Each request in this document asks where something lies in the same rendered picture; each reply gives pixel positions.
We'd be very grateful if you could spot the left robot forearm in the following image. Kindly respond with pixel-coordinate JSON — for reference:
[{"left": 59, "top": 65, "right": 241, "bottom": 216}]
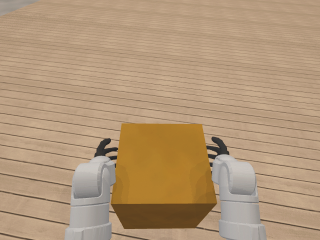
[{"left": 64, "top": 156, "right": 116, "bottom": 240}]

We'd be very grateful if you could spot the robot left hand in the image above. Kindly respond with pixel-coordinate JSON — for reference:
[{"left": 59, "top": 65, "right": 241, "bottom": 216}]
[{"left": 94, "top": 138, "right": 118, "bottom": 168}]

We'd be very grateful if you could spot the right robot forearm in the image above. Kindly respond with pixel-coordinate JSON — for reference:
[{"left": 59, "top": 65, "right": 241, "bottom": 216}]
[{"left": 211, "top": 154, "right": 267, "bottom": 240}]

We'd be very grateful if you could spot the robot right hand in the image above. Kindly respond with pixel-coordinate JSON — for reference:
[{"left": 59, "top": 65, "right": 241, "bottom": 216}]
[{"left": 206, "top": 136, "right": 230, "bottom": 175}]

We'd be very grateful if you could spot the carton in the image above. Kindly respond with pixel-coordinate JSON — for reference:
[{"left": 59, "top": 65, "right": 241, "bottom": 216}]
[{"left": 111, "top": 123, "right": 217, "bottom": 229}]

